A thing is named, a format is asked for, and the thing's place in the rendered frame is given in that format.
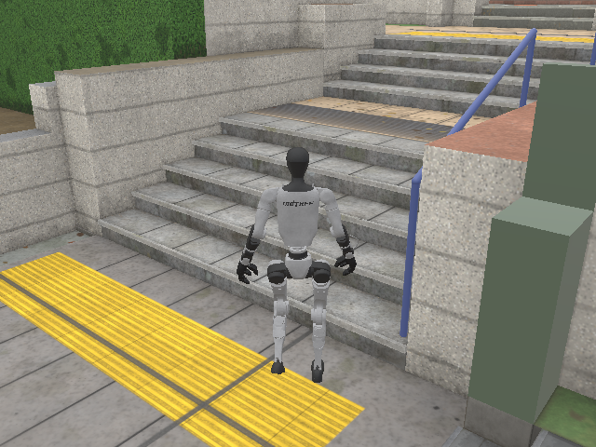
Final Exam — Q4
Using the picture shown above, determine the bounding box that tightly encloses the robot right hand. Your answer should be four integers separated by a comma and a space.
334, 256, 357, 276

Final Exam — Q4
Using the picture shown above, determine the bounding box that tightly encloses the right robot forearm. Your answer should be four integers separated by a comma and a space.
336, 224, 354, 259

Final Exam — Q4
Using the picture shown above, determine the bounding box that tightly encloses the robot torso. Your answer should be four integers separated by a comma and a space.
276, 183, 319, 279

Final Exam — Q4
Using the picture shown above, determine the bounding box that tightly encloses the left robot forearm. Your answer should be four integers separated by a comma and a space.
239, 225, 261, 265

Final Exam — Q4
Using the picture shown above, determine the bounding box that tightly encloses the robot right thigh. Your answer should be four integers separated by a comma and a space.
311, 259, 331, 325

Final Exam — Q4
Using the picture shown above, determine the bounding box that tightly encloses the robot left hand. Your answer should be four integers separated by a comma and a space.
237, 261, 258, 284

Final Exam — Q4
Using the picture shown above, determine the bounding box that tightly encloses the left robot upper arm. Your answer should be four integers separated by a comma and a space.
251, 187, 278, 239

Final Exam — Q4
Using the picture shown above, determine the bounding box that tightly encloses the right robot upper arm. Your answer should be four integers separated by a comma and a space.
317, 187, 345, 238

